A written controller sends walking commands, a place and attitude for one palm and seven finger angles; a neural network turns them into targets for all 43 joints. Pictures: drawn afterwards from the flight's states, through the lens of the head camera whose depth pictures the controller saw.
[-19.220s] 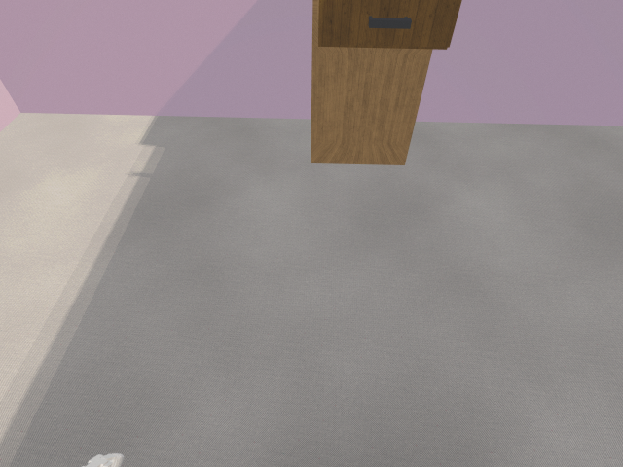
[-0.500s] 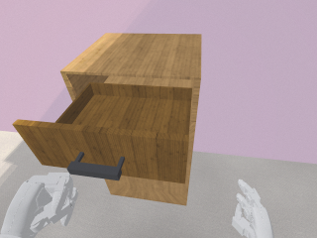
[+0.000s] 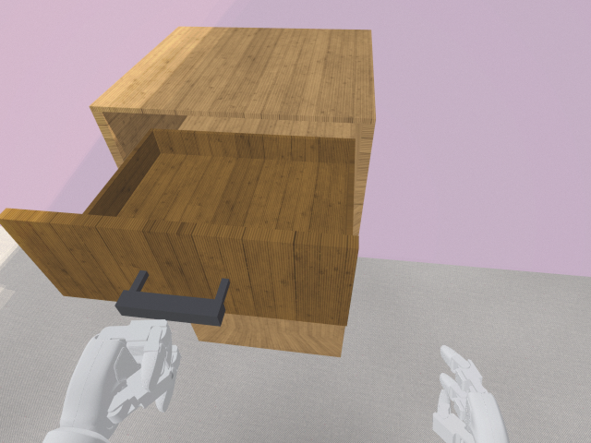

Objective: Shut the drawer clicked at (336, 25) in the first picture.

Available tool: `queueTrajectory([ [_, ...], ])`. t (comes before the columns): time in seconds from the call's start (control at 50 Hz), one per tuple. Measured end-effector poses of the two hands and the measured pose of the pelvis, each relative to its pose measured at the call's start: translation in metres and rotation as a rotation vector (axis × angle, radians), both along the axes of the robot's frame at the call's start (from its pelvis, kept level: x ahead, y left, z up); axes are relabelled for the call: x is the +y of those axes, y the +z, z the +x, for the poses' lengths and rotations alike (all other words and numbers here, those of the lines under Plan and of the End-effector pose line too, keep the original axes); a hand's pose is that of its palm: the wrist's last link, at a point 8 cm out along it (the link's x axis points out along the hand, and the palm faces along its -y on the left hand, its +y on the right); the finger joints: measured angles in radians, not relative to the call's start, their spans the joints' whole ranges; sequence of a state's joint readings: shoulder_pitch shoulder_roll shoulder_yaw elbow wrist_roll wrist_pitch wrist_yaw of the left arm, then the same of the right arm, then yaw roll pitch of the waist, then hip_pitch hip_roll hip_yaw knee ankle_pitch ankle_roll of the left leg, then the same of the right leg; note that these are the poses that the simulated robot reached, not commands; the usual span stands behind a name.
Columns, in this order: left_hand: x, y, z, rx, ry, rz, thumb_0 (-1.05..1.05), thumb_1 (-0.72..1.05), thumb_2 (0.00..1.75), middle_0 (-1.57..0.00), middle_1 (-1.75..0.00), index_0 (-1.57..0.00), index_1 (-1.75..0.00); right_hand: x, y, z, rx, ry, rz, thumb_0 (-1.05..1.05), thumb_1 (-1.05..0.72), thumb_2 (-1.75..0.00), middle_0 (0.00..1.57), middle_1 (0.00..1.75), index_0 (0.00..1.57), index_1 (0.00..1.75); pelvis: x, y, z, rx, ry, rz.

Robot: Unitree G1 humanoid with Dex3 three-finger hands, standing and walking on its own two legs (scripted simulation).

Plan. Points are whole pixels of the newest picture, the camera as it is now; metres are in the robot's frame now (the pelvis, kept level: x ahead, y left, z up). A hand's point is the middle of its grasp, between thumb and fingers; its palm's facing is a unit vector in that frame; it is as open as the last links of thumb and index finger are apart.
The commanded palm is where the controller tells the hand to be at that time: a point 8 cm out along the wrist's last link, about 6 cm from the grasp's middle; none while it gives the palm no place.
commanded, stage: bring the fist close to the handle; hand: left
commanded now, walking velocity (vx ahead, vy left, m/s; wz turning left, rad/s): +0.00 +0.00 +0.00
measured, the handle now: (177, 294) +0.29 +0.19 +0.07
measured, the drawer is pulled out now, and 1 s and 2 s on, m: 0.28 0.28 0.17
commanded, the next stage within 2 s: push the drawer shut in 0.82 s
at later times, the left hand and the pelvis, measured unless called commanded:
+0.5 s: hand (194, 363) +0.20 +0.14 +0.07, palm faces -0.04 -1.00 -0.07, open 3.3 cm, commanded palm +0.17 +0.20 +0.08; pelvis +0.00 -0.01 -0.02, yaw +0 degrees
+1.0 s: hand (190, 357) +0.21 +0.15 +0.07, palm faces -0.05 -1.00 -0.07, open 3.2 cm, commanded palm +0.19 +0.21 +0.08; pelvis +0.00 -0.01 -0.02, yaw +0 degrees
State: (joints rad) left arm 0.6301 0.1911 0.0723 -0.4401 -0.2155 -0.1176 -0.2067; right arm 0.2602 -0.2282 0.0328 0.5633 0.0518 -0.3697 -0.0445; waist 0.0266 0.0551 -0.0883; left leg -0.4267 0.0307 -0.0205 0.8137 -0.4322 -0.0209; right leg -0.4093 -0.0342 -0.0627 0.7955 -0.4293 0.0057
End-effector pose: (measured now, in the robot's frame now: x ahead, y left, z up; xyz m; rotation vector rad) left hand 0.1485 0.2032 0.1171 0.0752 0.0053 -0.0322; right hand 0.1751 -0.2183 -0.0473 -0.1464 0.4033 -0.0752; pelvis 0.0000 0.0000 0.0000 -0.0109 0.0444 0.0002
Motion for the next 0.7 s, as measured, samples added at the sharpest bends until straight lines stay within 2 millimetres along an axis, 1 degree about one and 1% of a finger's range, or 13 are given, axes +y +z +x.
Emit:
queueTrajectory([
  [0.2,-0.002,-0.016,0.011,0.008,0.004,0.001,0.01,0.9,0.9,-1.4,-1.6,-1.4,-1.6,-0.007,-0.017,-0.01,0.087,-0.025,-0.009,0.02,-0.91,-0.9,0.2,0.3,0.2,0.3,0.0,-0.006,-0.001,0.035,0.001,0.001],
  [0.46,-0.01,-0.042,0.03,0.021,-0.011,-0.006,0.01,0.9,0.9,-1.4,-1.6,-1.4,-1.6,-0.018,-0.032,-0.014,0.157,-0.044,-0.023,0.02,-0.91,-0.9,0.2,0.3,0.2,0.3,-0.005,-0.015,-0.001,0.085,-0.001,0.004],
  [0.54,-0.007,-0.042,0.033,0.013,-0.003,0.003,0.01,0.9,0.9,-1.4,-1.6,-1.4,-1.6,-0.021,-0.035,-0.014,0.177,-0.056,-0.019,0.02,-0.91,-0.9,0.2,0.3,0.2,0.3,-0.007,-0.016,0.001,0.093,-0.003,0.004],
  [0.62,-0.003,-0.038,0.031,0.005,0.005,0.006,0.01,0.9,0.9,-1.4,-1.6,-1.4,-1.6,-0.023,-0.036,-0.014,0.184,-0.065,-0.013,0.02,-0.91,-0.9,0.2,0.3,0.2,0.3,-0.008,-0.016,0.003,0.096,-0.002,0.002],
  [0.7,-0.002,-0.04,0.03,0.014,-0.001,0.001,0.01,0.9,0.9,-1.4,-1.6,-1.4,-1.6,-0.023,-0.036,-0.012,0.186,-0.064,-0.016,0.02,-0.91,-0.9,0.2,0.3,0.2,0.3,-0.008,-0.016,0.003,0.098,0.001,0.001],
])
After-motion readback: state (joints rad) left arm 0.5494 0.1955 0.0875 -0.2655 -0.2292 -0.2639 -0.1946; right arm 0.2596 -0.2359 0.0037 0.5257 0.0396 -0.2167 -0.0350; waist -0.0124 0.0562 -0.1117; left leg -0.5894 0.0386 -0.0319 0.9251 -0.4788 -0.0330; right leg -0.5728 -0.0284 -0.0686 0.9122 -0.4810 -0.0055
